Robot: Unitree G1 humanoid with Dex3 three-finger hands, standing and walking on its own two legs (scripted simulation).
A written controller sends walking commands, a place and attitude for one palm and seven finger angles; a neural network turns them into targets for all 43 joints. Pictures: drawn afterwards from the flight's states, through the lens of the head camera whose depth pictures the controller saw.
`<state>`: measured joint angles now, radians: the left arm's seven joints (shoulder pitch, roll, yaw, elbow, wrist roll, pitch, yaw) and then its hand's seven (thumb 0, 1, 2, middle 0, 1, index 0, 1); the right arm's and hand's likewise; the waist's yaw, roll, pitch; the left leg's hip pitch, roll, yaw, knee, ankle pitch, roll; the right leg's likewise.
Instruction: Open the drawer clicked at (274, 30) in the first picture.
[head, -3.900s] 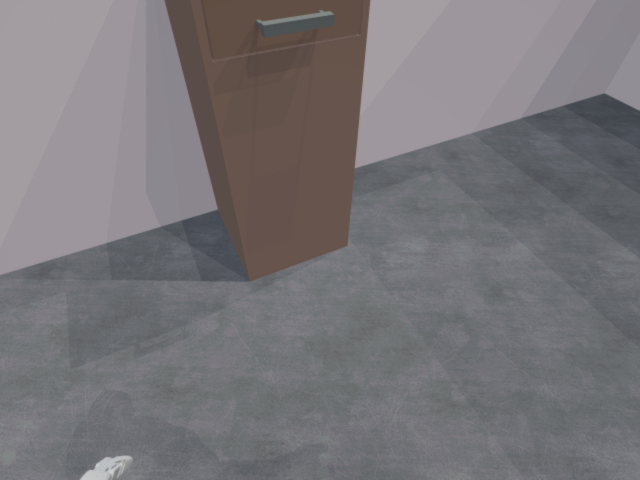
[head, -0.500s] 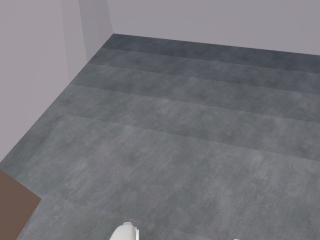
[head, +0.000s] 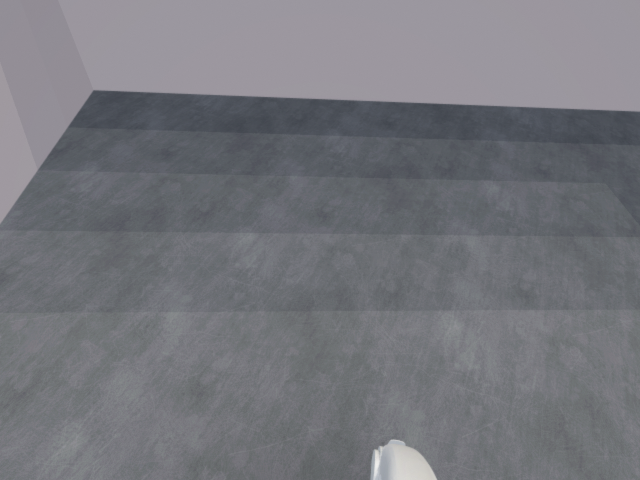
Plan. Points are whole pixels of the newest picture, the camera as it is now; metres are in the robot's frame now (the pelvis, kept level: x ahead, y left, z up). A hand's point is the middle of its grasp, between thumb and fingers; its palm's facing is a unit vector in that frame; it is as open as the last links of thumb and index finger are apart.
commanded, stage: walk to a spot facing it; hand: left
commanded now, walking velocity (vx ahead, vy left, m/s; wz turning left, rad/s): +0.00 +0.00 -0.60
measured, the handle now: out of the picture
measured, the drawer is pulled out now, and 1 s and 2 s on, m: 0.00 0.00 0.00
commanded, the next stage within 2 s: turn to face it in 0.08 s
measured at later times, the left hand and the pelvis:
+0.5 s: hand (261, 402) +0.26 +0.10 -0.16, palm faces -0.05 -0.98 -0.16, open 7.3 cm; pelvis +0.12 -0.04 -0.01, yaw -2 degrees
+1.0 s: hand (168, 476) +0.15 +0.22 -0.17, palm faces +0.28 -0.92 -0.28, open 7.4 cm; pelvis +0.13 -0.02 +0.00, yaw +14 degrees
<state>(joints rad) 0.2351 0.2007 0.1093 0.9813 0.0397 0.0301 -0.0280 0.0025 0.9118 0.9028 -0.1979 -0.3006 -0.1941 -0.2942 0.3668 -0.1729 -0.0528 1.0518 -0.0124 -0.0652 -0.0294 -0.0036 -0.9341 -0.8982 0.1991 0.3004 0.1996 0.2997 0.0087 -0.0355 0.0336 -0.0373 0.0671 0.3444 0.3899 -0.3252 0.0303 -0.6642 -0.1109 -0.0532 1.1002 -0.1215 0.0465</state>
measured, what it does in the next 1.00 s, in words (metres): walks ahead: right foot, then left foot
